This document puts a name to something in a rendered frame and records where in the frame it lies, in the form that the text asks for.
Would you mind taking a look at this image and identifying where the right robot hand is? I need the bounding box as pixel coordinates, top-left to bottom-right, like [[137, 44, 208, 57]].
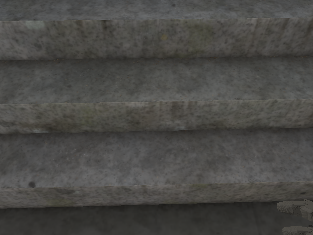
[[277, 199, 313, 235]]

